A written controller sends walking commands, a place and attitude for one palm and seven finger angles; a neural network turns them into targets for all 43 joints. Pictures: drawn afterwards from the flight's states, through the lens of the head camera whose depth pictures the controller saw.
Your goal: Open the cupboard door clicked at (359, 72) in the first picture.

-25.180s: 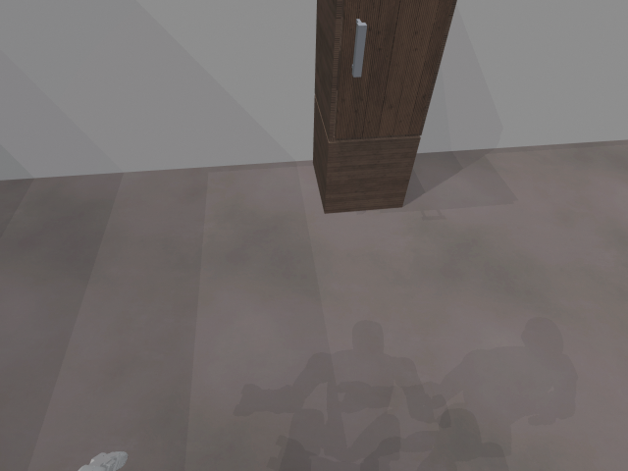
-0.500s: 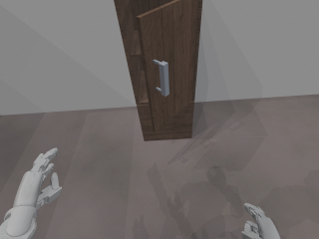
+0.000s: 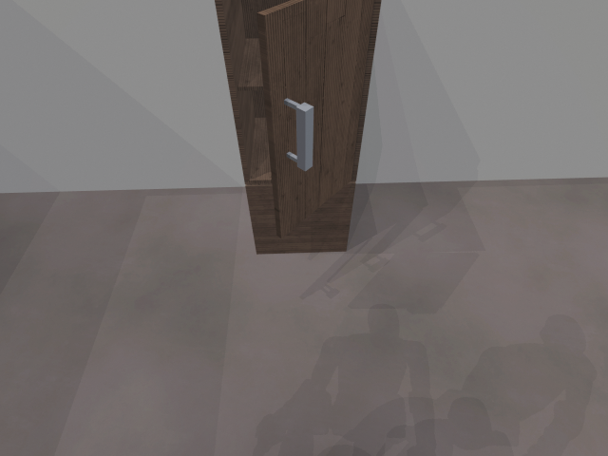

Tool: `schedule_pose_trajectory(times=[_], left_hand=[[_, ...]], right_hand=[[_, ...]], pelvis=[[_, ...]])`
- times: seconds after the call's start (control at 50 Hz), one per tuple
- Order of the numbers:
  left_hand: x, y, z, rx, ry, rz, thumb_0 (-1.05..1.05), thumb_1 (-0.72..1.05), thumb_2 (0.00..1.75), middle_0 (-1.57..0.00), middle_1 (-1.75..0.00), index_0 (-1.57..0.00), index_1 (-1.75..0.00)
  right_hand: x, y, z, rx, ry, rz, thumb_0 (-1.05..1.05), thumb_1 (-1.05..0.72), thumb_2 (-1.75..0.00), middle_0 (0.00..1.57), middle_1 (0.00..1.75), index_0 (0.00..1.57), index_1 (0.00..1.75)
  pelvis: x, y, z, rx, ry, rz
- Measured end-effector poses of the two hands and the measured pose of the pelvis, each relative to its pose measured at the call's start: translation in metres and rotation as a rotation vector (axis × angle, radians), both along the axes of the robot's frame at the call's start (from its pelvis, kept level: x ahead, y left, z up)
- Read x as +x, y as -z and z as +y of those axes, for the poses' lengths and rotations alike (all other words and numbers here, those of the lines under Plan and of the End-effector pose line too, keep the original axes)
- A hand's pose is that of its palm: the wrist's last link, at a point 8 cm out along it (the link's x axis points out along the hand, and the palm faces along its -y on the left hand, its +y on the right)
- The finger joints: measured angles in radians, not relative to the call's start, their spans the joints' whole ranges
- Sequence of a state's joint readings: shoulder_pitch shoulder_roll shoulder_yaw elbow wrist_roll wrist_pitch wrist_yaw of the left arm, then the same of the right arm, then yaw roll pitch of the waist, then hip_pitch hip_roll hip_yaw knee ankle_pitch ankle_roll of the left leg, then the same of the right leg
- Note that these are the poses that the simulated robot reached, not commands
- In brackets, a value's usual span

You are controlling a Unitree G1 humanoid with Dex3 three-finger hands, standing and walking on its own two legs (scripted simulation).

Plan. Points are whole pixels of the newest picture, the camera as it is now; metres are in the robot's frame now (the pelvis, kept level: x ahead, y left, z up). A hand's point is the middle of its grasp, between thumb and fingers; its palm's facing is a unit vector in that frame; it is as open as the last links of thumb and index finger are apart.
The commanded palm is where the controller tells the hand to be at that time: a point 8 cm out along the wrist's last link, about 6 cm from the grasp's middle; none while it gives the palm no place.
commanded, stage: let the arm hang, fingers relaxed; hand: left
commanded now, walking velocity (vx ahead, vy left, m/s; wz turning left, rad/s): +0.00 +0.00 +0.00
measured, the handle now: (297, 134) +0.74 +0.06 +0.00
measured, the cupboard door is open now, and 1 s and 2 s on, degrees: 46 46 46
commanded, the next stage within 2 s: look to check the result in 0.48 s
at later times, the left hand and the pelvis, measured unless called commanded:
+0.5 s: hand out of the picture +0.04 +0.18 -0.17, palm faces +0.04 -0.98 -0.20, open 7.3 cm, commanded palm none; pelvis +0.03 +0.01 +0.00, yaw +0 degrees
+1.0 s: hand out of the picture +0.09 +0.20 -0.17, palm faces +0.02 -0.97 -0.23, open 7.4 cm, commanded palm none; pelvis +0.06 +0.00 +0.01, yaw +0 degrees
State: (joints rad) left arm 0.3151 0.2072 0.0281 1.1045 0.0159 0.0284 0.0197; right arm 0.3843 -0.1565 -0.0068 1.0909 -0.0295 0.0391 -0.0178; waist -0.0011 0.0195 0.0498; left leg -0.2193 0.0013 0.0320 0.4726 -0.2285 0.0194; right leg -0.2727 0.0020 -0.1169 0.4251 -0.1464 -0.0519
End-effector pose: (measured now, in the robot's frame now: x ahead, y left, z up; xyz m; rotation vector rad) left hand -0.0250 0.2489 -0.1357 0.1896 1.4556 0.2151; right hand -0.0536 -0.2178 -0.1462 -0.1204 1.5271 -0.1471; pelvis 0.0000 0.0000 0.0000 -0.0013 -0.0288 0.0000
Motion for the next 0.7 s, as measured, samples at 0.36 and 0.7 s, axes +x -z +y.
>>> schedule_pose_trajectory(times=[0.36,0.7], left_hand=[[0.051,0.006,-0.021,-0.057,0.017,-0.094,0.00,0.92,0.90,-0.20,-0.30,-0.20,-0.30],[0.068,0.001,-0.012,-0.040,0.014,-0.052,0.00,0.91,0.90,-0.20,-0.30,-0.20,-0.30]], right_hand=[[0.035,0.001,0.018,0.018,0.008,-0.072,0.00,-0.90,-0.89,0.20,0.30,0.20,0.30],[0.083,-0.001,0.007,-0.007,-0.021,-0.090,0.00,-0.90,-0.89,0.20,0.30,0.20,0.30]], pelvis=[[0.015,-0.002,0.006,0.007,0.009,0.009],[0.043,-0.005,0.007,0.004,0.006,0.011]])
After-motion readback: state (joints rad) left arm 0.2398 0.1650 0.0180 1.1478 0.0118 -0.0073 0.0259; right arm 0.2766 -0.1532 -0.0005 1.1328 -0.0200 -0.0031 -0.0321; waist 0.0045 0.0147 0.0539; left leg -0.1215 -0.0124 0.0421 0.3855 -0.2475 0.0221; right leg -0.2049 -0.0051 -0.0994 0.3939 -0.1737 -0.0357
